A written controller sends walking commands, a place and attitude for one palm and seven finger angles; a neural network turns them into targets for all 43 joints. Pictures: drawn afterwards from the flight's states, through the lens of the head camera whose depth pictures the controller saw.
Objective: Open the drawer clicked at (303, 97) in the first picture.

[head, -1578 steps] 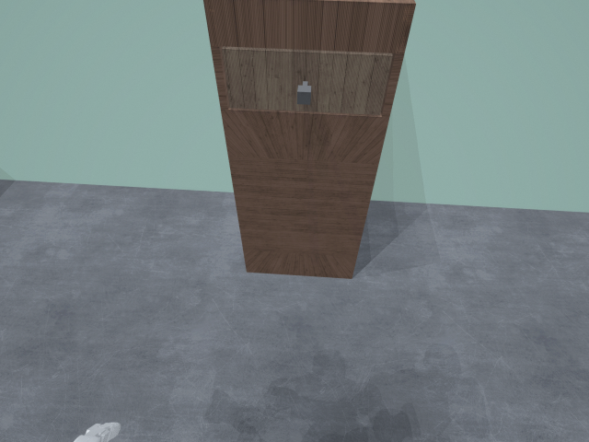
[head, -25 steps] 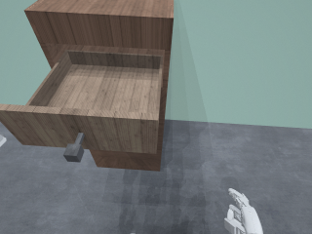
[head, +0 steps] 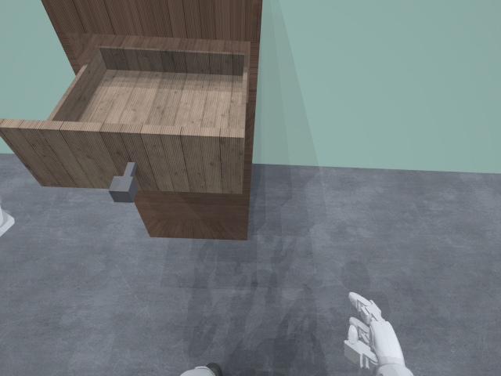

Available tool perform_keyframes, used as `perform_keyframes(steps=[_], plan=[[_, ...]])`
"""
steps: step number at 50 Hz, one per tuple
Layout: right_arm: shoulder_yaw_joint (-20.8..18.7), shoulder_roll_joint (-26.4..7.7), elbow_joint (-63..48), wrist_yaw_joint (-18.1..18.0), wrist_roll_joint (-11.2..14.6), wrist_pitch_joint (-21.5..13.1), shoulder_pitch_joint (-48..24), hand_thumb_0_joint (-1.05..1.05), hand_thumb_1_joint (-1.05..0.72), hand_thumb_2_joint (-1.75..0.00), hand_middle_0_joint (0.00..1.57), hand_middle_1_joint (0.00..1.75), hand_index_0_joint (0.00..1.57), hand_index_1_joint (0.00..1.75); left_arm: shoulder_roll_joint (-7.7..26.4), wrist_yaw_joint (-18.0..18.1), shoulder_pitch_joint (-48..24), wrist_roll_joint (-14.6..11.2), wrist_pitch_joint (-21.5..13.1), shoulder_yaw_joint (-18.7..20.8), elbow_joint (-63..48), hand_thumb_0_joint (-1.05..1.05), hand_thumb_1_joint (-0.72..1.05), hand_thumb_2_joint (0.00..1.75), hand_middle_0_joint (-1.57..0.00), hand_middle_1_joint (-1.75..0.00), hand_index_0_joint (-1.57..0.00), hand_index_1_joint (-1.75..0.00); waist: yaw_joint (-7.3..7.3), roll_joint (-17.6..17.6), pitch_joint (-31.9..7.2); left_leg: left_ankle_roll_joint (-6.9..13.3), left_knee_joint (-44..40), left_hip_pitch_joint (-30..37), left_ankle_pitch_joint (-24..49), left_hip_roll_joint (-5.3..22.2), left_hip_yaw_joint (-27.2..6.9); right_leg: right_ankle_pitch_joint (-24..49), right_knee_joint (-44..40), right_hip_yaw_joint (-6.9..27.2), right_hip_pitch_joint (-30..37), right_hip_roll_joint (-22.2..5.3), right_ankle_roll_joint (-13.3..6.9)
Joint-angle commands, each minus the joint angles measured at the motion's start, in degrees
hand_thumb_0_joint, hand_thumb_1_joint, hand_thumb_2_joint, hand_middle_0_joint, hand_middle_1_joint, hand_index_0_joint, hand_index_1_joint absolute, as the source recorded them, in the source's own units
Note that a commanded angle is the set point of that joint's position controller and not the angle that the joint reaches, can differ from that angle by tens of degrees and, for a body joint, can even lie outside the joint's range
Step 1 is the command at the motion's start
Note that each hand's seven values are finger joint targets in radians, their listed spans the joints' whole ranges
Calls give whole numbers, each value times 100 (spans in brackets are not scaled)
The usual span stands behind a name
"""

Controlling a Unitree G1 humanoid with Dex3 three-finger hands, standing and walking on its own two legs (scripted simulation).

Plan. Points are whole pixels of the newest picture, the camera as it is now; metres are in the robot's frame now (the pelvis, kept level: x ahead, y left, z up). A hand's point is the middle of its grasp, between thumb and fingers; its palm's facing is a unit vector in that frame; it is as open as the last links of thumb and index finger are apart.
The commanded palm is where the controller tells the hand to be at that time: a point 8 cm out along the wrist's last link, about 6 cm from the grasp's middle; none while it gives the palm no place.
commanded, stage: stop stepping back and stand still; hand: left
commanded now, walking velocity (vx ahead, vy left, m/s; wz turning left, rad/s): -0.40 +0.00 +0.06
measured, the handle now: (126, 181) +0.40 +0.24 +0.07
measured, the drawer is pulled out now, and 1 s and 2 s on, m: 0.30 0.30 0.30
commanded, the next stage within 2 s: let the arm hang, fingers relaxed in 0.82 s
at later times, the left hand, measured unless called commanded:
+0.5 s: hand out of the picture +0.06 +0.22 +0.25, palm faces +0.52 -0.73 -0.43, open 7.4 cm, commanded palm +0.01 +0.26 +0.25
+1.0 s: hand out of the picture +0.09 +0.23 +0.14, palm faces +0.40 -0.78 -0.48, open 7.4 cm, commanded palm none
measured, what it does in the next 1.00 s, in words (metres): walks backwards: right foot, then left foot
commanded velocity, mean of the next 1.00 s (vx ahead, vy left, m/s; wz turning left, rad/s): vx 0.12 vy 0.03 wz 0.00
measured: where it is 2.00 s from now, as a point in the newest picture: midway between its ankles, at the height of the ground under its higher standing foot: outside the picture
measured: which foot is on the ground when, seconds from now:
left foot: down 0.00-0.04, up 0.06-0.26, down 0.28-1.00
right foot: up 0.00-0.02, down 0.04-1.00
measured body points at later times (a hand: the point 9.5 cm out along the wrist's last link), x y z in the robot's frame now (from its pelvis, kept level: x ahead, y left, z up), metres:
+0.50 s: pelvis -0.11 -0.02 +0.00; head -0.13 -0.02 +0.45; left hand +0.03 +0.26 +0.27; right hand +0.05 -0.26 -0.08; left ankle -0.11 +0.10 -0.73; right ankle -0.07 -0.12 -0.73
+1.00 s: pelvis -0.12 -0.02 -0.01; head -0.13 -0.05 +0.44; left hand +0.06 +0.27 +0.17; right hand +0.04 -0.26 -0.12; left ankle -0.12 +0.09 -0.73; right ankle -0.09 -0.13 -0.73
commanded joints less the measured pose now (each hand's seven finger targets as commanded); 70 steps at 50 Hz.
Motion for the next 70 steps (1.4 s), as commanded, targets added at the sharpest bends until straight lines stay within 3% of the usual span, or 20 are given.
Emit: perform_keyframes(steps=[1, 3, 6, 12, 16, 17, 19, 24, 28, 31, 32, 35, 40, 43, 45, 46, 50, 54, 62, 70], plan=[[-430, -1014, -856, -59, 176, -63, -445, 0, -90, -90, 20, 30, 20, 30, 986, -18, 84, -175, -277, 771, -667, 0, 90, 90, -20, -30, -20, -30, 43, 110, -954, -24, -108, 704, -1075, 408, -541, 1360, -1817, 294, 342, -615, -309], [-443, -877, -833, -113, 287, 10, -460, 0, -90, -90, 20, 30, 20, 30, 1200, 49, 36, -250, -349, 815, -728, 0, 90, 90, -20, -30, -20, -30, 101, -1272, -931, -288, 2821, 431, -2206, -426, -248, 2675, -2209, 1704, -660, -2401, -1081], [-365, -737, -1045, -174, 302, 105, -443, 0, -90, -90, 20, 30, 20, 30, 817, 99, 608, -41, -145, 727, -743, 0, 90, 90, -20, -30, -20, -30, -49, -950, -1334, -232, 3149, -300, -1920, -245, -460, 4548, -1199, 744, 501, -1895, -883], [-397, -1025, -922, -400, 179, 14, -213, 0, -90, -90, 20, 30, 20, 30, 631, 327, 333, -2, -47, 440, -626, 0, 90, 90, -20, -30, -20, -30, -126, -392, -663, 67, -551, 1371, -1199, -228, -126, 938, -1514, 831, -60, -1336, -401], [-521, -1305, -968, -311, 263, -125, -134, 0, -90, -90, 20, 30, 20, 30, 667, 260, 142, 43, -136, 357, -619, 0, 90, 90, -20, -30, -20, -30, -32, 453, -795, 353, -514, 1206, -25, 465, -887, 1563, -704, 386, 420, -495, -38], [-440, -1173, -893, -306, 210, -115, -126, 0, -90, -90, 20, 30, 20, 30, 818, 261, 108, 68, -180, 432, -823, 0, 90, 90, -20, -30, -20, -30, -80, 1016, -903, 340, -701, 1230, -295, 366, -800, 1316, -605, 316, 322, -542, -77], [-404, -1136, -878, -290, 190, -107, -106, 0, -90, -90, 20, 30, 20, 30, 567, 286, 69, 96, -168, 250, -676, 0, 90, 90, -20, -30, -20, -30, -81, 776, -614, 361, -1012, 566, -1599, 407, -959, 534, -533, 59, 548, -350, -76], [-411, -1158, -814, -334, 148, -127, -168, 0, -90, -90, 20, 30, 20, 30, 394, 337, -362, 210, -82, 47, -201, 0, 90, 90, -20, -30, -20, -30, -99, 192, 36, 383, -770, -90, -3352, 165, -877, -966, -1123, 610, 89, -360, -283], [-388, -1041, -678, -305, 144, -37, -160, 0, -90, -90, 20, 30, 20, 30, 588, 321, -692, 197, -90, 100, -91, 0, 90, 90, -20, -30, -20, -30, -107, -1004, -204, 170, 1535, 134, -1869, -372, -59, -1211, -2164, 2146, -70, -1553, -898], [-314, -969, -615, -270, 79, -23, -21, 0, -90, -90, 20, 30, 20, 30, 467, 286, -730, 162, -101, 32, -3, 0, 90, 90, -20, -30, -20, -30, -193, -579, -416, 222, 620, 1306, -1934, -192, -162, -1618, -1966, 1431, -947, -1481, -752], [-308, -998, -681, -322, 87, 11, -113, 0, -90, -90, 20, 30, 20, 30, 422, 271, -656, 145, -57, -47, -42, 0, 90, 90, -20, -30, -20, -30, -199, -155, -133, 262, 17, 1542, -2153, -125, -352, -1819, -1571, 1018, -1379, -1102, -594], [-248, -1002, -847, -300, 132, -48, -211, 0, -90, -90, 20, 30, 20, 30, 458, 311, -864, 252, -122, -1, -539, 0, 90, 90, -20, -30, -20, -30, -167, 1748, 50, 887, -1992, 368, -4407, 1354, -2720, -427, 1421, 30, -1069, 5, -74], [-242, -983, -724, -237, 165, -147, -216, 0, -90, -90, 20, 30, 20, 30, 470, 291, -357, 250, -5, 59, -41, 0, 90, 90, -20, -30, -20, -30, 18, 308, -132, 427, -604, -75, -2089, 530, -865, 502, -762, 109, 549, -186, -25], [-274, -945, -708, -204, 133, -64, -263, 0, -90, -90, 20, 30, 20, 30, 641, 198, -548, 150, -68, 140, -162, 0, 90, 90, -20, -30, -20, -30, -162, -655, -209, 34, 1080, 351, -1333, -255, -274, 737, -2100, 2000, -94, -1507, -677], [-334, -918, -583, -186, 161, -82, -62, 0, -90, -90, 20, 30, 20, 30, 582, 223, -494, 141, -99, 173, -134, 0, 90, 90, -20, -30, -20, -30, -129, -649, -572, 31, 940, 978, -1456, -219, -295, 4, -2125, 1791, -328, -1447, -639], [-734, -1871, 902, 193, 42, -252, 233, 0, -90, -90, 20, 30, 20, 30, -844, -499, -232, 748, 968, -2490, 4691, 0, 90, 90, -20, -30, -20, -30, -391, -117, -390, 1, 1860, 469, -689, 94, -532, 1945, -617, 1033, -699, -1666, -705], [-407, -1229, 804, 97, -7, 360, 433, 0, -90, -90, 20, 30, 20, 30, -1431, -689, -298, 647, 1509, -2707, 5303, 0, 90, 90, -20, -30, -20, -30, -50, -87, -548, 361, 244, 464, 516, 501, -1378, 869, 318, 159, -660, -413, -73], [-367, -1199, 820, 30, -63, 570, 381, 0, -90, -90, 20, 30, 20, 30, -1029, -681, -877, 642, 1498, -2763, 6585, 0, 90, 90, -20, -30, -20, -30, -61, -1474, -348, 128, 577, 545, 70, -87, -763, 2211, -648, 791, -80, -920, -328], [-268, -918, 1463, -43, -89, 794, 580, 0, -90, -90, 20, 30, 20, 30, -1219, -587, -816, 518, 1417, -2867, 9073, 0, 90, 90, -20, -30, -20, -30, 29, 1112, -371, 127, -384, 1013, -409, 104, -827, 1157, -1153, 601, 480, -607, -368], [-300, -803, 2047, -80, -42, 917, 1161, 0, -90, -90, 20, 30, 20, 30, -1264, -590, -891, 475, 1422, -3044, 10116, 0, 90, 90, -20, -30, -20, -30, -67, 96, 154, 133, -715, 1145, -1196, 132, -811, 360, -1748, 625, 132, -629, -396]])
